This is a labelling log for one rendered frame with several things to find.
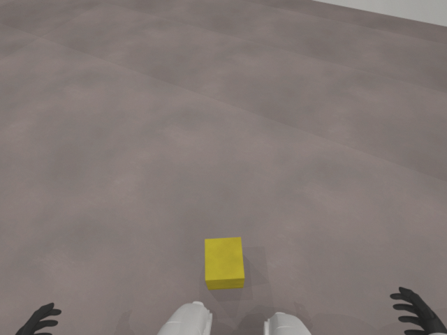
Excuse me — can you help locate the robot thigh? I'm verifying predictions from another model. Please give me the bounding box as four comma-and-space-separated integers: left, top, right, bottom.
263, 313, 311, 335
157, 303, 212, 335

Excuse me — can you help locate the robot left thigh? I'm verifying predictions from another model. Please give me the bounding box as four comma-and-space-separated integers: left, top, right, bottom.
157, 303, 212, 335

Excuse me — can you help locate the robot right thigh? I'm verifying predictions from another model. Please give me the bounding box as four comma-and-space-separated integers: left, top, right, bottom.
263, 313, 311, 335

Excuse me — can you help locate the right robot hand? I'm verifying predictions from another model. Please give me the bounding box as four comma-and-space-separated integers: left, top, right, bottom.
390, 287, 447, 335

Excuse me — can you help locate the left robot hand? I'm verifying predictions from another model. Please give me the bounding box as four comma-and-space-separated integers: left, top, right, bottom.
15, 303, 61, 335

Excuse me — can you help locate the carton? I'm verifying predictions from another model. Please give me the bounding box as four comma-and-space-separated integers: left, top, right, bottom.
205, 237, 244, 290

